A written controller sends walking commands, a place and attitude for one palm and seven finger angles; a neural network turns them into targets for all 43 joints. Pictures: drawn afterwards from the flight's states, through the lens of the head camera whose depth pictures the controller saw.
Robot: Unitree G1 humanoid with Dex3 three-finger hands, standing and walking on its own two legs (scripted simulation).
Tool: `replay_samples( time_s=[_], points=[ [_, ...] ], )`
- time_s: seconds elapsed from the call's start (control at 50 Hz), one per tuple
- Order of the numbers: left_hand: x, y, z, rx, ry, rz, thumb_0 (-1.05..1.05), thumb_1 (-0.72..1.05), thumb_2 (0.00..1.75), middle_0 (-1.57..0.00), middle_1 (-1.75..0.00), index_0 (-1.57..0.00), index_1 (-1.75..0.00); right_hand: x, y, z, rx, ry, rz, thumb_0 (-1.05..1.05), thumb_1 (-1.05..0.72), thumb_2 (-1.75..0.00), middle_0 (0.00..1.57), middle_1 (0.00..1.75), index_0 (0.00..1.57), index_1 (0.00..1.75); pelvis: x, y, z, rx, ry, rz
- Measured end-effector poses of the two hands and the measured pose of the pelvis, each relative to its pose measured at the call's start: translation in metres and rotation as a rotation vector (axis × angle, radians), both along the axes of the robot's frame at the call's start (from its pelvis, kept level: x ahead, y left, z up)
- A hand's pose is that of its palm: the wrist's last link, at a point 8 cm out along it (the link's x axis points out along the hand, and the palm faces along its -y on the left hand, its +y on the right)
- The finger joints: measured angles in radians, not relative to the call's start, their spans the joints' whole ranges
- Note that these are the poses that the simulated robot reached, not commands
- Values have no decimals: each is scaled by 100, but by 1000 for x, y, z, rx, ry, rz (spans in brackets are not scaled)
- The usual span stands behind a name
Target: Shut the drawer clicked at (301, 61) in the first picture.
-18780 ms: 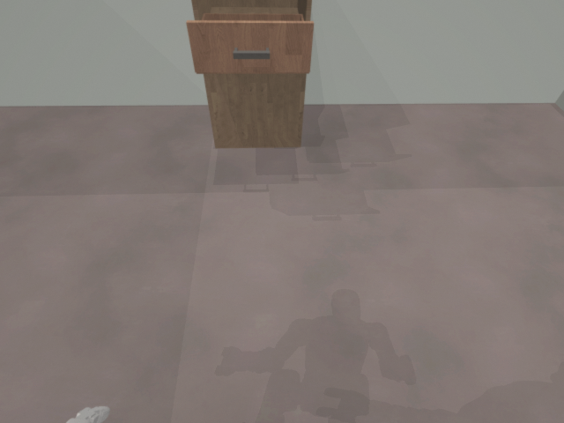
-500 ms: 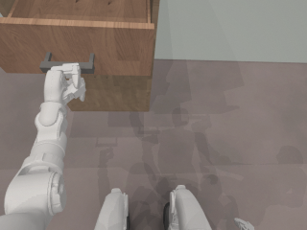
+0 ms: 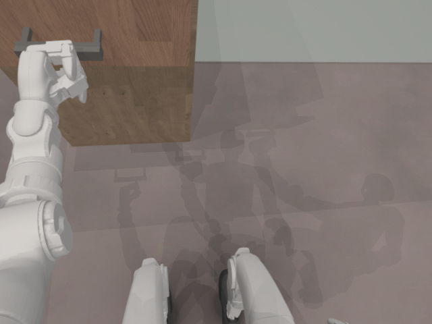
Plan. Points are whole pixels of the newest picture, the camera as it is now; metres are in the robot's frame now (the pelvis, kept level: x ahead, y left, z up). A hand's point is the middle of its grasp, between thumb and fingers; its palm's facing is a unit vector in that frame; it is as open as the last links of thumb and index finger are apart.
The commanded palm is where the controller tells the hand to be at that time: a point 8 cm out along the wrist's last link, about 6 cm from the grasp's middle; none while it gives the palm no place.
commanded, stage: push the drawer shut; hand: left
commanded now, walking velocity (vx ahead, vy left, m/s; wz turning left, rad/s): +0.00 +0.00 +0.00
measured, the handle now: (62, 42) +0.60 +0.23 +0.05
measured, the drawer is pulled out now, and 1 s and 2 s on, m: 0.11 0.00 0.00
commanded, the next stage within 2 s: pull the fist back off the drawer in 1.04 s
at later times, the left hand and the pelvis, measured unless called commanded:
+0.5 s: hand (84, 49) +0.59 +0.19 +0.05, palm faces +0.01 -1.00 -0.04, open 3.1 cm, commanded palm +0.60 +0.20 +0.05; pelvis +0.00 +0.01 -0.01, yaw -1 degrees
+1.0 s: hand (85, 25) +0.64 +0.19 +0.06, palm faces +0.02 -1.00 -0.04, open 3.4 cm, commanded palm +0.66 +0.18 +0.05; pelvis +0.00 +0.01 -0.02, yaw -3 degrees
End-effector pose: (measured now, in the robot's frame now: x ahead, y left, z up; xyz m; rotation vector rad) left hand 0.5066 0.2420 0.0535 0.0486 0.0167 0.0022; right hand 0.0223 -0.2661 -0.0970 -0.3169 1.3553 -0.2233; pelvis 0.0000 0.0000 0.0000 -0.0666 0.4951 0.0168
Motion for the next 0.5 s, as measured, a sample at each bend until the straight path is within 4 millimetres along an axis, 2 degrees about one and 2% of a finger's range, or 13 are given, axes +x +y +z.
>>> replay_samples(
  time_s=[0.5],
  points=[
    [60, 0, 2, -5, 15, 7, 1, 80, 98, -140, -160, -140, -160, -46, 14, 1, -21, 127, -51, 0, -90, -89, 20, 30, 20, 30, -4, 7, -14, -30, 72, -6]
  ],
)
